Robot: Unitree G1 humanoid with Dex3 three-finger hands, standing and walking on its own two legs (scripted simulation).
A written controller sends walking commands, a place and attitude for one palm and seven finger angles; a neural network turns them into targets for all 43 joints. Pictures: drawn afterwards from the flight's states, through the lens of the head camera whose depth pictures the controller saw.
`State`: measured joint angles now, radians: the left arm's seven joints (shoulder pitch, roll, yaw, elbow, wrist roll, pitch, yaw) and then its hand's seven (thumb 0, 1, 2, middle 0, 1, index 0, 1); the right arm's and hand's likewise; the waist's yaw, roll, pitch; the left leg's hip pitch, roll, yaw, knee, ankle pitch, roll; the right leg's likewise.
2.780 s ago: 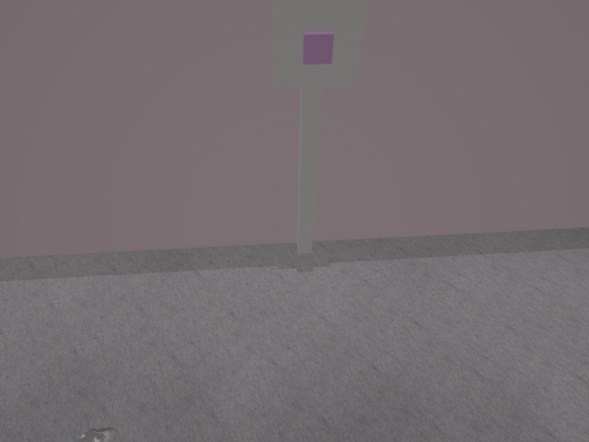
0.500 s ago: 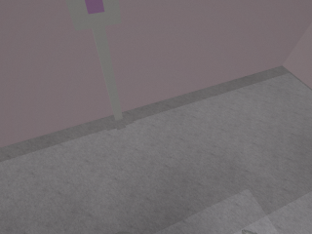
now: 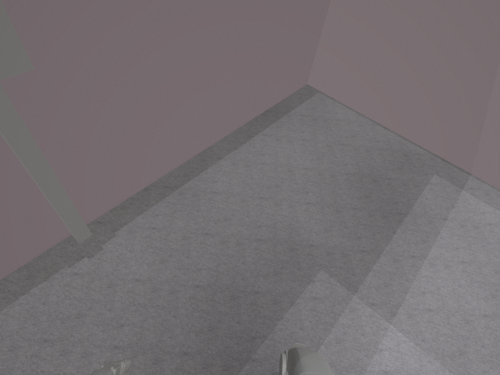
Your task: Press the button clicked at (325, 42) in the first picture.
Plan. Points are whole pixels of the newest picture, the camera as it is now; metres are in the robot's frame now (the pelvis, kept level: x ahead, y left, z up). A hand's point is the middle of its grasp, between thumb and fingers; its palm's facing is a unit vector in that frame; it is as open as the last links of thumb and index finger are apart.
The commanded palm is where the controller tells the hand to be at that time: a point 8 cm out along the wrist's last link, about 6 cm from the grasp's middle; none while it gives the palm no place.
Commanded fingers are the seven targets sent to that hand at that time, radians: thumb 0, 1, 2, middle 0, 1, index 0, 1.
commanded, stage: walk to a spot facing it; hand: left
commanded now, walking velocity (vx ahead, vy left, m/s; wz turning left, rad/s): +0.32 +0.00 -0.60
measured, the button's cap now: out of the picture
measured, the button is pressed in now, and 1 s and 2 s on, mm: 0 0 0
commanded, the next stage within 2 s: turn to face it in 0.98 s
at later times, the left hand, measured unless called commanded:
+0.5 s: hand (161, 305) +0.28 +0.17 -0.19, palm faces -0.18 -0.97 -0.16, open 7.3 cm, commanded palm none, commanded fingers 0.00 0.90 0.90 -0.20 -0.30 -0.20 -0.30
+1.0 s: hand (214, 211) +0.51 +0.08 -0.18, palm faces -0.54 -0.83 -0.15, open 7.4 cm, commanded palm none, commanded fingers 0.00 0.90 0.90 -0.20 -0.30 -0.20 -0.30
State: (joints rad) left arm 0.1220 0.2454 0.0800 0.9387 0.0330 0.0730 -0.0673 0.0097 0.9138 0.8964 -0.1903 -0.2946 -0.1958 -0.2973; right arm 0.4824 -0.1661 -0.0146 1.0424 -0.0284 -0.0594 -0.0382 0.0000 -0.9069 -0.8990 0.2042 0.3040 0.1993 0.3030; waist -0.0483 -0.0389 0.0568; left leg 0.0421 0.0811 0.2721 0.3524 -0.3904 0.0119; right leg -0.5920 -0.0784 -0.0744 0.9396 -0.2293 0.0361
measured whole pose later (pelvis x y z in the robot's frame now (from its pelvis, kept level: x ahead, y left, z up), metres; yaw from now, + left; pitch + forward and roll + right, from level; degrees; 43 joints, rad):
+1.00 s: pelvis +0.32 -0.01 -0.01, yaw -34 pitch -1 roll -2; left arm 0.12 0.19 0.10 0.94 0.03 0.06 -0.03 0.01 0.91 0.90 -0.19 -0.29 -0.20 -0.30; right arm 0.34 -0.16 -0.06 1.04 -0.03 -0.01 -0.03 0.00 -0.91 -0.90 0.20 0.30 0.20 0.30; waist -0.04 -0.02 0.10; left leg -0.10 0.15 0.44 0.55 -0.42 0.02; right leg -0.47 -0.06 -0.13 0.81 -0.32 0.02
